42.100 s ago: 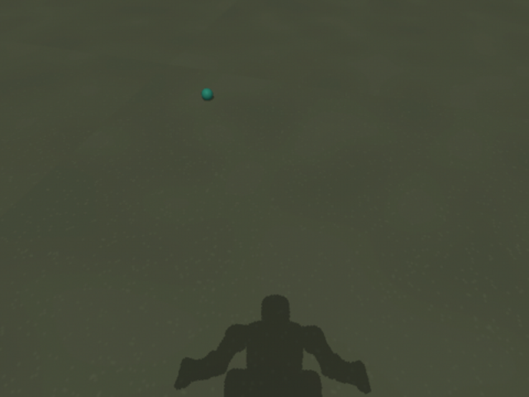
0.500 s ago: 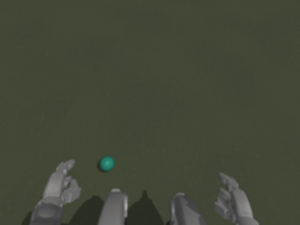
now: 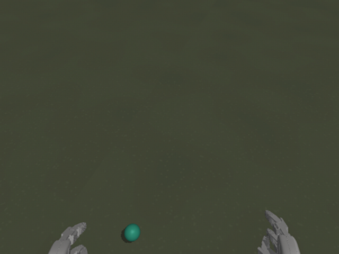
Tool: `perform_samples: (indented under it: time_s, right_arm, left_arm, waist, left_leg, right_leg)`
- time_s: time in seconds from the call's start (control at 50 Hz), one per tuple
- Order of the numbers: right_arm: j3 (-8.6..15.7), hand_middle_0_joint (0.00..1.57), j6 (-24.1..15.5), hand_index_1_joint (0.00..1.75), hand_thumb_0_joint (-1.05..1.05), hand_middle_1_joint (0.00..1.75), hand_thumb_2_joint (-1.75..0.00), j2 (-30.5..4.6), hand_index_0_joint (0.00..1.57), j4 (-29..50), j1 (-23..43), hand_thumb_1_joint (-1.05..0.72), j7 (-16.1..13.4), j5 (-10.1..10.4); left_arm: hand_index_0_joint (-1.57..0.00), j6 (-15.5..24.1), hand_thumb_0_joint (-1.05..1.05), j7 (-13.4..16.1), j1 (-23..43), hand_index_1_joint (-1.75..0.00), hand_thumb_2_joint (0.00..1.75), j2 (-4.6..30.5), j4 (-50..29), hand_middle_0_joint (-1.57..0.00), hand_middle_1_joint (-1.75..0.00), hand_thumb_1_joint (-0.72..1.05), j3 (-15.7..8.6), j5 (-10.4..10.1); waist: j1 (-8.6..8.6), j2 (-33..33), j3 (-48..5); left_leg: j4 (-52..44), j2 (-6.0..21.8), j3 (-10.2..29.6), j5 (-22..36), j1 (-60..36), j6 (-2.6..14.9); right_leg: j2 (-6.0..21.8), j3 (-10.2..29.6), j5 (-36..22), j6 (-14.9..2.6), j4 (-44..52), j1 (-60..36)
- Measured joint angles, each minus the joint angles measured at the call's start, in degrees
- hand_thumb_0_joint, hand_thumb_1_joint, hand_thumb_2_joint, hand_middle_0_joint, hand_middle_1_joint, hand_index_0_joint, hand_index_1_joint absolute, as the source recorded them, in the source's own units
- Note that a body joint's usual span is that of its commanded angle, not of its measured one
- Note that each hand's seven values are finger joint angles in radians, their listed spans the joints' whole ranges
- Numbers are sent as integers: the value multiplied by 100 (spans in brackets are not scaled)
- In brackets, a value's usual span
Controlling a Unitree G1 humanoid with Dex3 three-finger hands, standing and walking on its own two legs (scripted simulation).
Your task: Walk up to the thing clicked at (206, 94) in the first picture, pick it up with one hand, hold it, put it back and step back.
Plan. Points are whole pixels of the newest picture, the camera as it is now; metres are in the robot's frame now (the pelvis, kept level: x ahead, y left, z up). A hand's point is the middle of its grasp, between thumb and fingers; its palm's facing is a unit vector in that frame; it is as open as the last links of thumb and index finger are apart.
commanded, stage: home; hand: left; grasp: from above
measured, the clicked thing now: (132, 232) +0.41 +0.19 -0.68
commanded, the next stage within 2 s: stand in 1.88 s
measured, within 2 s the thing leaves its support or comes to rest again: neither
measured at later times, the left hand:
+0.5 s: hand out of the picture +0.15 +0.17 -0.05, palm faces +0.04 -0.98 -0.21, open 7.4 cm
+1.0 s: hand out of the picture +0.15 +0.17 -0.05, palm faces +0.04 -0.98 -0.21, open 7.4 cm
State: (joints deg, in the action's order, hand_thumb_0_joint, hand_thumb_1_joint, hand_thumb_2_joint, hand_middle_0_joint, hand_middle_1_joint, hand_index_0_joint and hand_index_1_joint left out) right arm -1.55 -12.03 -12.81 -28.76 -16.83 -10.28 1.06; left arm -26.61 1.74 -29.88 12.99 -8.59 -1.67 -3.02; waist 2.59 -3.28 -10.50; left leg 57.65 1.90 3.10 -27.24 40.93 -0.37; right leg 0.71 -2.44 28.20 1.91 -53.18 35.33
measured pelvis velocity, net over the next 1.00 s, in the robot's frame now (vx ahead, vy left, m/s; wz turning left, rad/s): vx -0.01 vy -0.01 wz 0.00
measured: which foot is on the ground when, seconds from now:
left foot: down 0.00-1.00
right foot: down 0.00-1.00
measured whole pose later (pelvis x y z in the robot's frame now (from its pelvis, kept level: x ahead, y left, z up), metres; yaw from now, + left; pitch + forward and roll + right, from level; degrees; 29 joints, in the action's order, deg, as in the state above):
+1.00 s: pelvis -0.01 -0.01 +0.00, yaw +0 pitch +10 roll -2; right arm -1.6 -14.1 -12.8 -30.7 -16.4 -10.4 0.6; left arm -26.3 0.7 -28.5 12.8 -7.2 -1.4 -2.8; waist 1.9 -2.9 -9.2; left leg 57.8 2.1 3.3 -26.9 40.8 -1.2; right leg 0.5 -2.5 28.6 1.2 -54.7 35.8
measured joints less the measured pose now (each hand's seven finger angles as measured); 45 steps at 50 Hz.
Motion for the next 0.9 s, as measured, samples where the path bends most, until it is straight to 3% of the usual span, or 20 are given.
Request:
perform_samples:
  time_s: [0.2,0.9]
  right_arm:
    - [-56,20,-148,30,1,29,-89,23,21,-46,129,-91,44,-57]
    - [-7,20,-202,30,1,29,-89,0,21,-194,20,-91,-7,-42]
  left_arm:
    - [-20,31,1,-88,134,-30,90,-30,145,-20,-30,90,12,54]
    - [-20,37,1,-100,142,-30,90,-28,156,-20,-30,90,18,17]
  waist:
    - [-86,54,132]
    - [-57,27,122]
  left_leg:
    - [-9,-22,41,40,-47,-33]
    - [1,19,15,50,-22,-80]
  right_leg:
    - [18,-39,13,-29,-53,-38]
    - [-21,-4,28,-74,-144,46]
